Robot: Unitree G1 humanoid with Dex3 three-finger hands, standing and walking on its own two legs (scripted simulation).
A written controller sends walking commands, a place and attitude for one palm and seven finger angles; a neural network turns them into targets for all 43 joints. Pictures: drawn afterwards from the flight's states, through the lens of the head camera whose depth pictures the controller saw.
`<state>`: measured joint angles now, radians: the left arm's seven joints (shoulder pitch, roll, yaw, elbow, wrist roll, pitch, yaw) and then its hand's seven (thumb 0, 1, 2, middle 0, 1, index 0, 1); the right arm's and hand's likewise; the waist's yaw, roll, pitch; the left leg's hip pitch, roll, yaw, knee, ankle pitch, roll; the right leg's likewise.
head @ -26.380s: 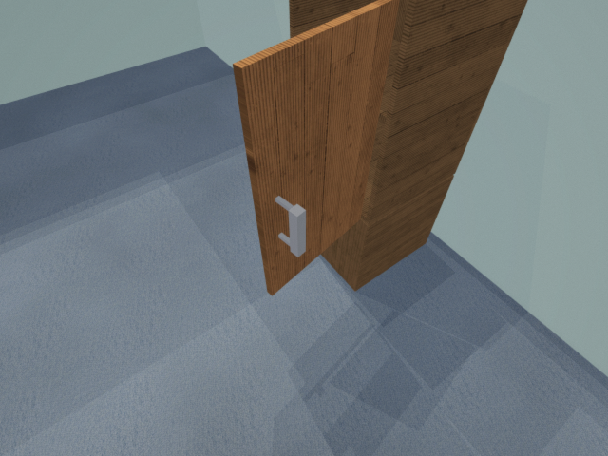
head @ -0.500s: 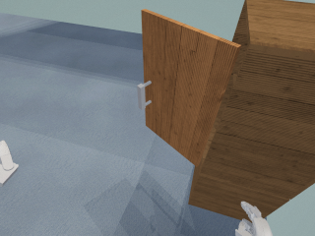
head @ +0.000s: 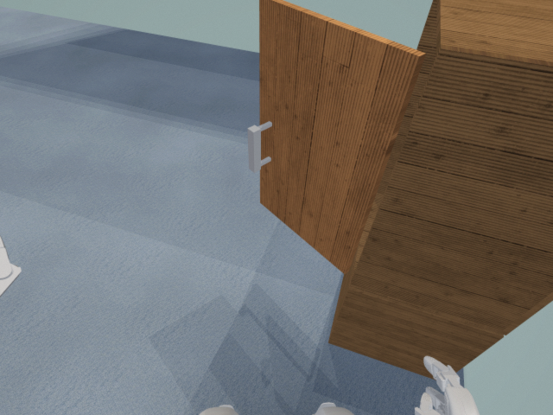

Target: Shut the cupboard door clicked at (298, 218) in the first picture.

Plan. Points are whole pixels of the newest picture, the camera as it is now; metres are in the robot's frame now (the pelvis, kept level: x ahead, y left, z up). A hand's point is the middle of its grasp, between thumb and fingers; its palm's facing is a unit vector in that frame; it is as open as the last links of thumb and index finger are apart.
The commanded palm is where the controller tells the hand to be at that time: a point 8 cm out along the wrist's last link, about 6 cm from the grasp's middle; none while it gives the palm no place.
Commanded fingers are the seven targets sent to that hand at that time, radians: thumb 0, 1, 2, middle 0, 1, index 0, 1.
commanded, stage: step back with the hand held close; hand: left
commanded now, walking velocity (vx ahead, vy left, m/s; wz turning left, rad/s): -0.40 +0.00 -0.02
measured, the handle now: (261, 146) +0.75 +0.07 -0.05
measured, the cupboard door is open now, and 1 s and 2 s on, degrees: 61 61 61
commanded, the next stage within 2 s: stop stepping back and stand still in 0.52 s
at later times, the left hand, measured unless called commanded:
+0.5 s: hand out of the picture +0.09 +0.30 +0.19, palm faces +0.54 -0.74 -0.39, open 7.5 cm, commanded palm +0.02 +0.32 +0.21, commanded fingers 0.00 0.90 0.90 -0.20 -0.30 -0.20 -0.30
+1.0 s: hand out of the picture +0.02 +0.27 +0.19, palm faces +0.37 -0.83 -0.41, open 7.5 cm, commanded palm -0.04 +0.31 +0.21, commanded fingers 0.00 0.90 0.90 -0.20 -0.30 -0.20 -0.30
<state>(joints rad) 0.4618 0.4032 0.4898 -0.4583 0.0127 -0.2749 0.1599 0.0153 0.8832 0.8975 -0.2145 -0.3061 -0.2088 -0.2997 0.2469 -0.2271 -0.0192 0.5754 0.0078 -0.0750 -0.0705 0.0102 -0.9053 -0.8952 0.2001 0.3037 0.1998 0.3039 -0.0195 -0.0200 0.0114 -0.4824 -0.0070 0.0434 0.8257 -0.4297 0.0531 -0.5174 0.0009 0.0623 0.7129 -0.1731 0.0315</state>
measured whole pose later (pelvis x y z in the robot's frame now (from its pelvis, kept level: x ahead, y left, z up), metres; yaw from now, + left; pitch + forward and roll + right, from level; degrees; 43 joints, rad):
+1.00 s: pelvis -0.21 +0.02 +0.03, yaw -6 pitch -1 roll -1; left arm 0.54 0.42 0.43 -0.43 -0.03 -0.18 0.20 0.02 0.88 0.90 -0.21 -0.31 -0.21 -0.30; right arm 0.36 -0.27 -0.03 0.70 0.00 -0.08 -0.11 0.01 -0.91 -0.90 0.20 0.30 0.20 0.30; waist -0.07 -0.04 -0.07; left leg -0.32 0.02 0.06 0.55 -0.22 0.03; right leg -0.28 0.00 0.01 0.61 -0.36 0.00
